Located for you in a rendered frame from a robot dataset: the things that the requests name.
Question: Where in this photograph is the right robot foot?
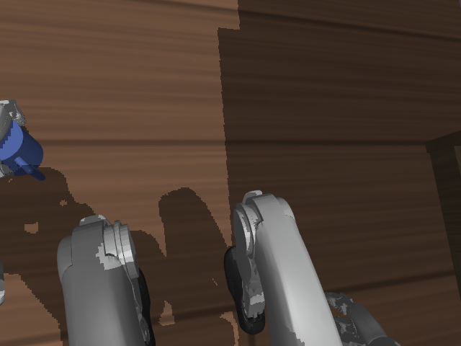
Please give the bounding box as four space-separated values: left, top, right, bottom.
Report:
224 246 265 334

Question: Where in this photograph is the right robot hand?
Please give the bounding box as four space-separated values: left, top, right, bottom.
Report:
324 292 388 346

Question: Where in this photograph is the left robot foot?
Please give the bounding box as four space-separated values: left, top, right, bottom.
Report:
137 268 156 346

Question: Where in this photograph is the left robot hand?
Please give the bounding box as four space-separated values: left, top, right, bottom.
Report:
0 99 26 178

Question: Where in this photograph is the bookshelf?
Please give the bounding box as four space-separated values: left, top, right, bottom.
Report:
424 130 461 300

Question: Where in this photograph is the mug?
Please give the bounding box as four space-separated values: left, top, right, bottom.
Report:
0 120 45 181

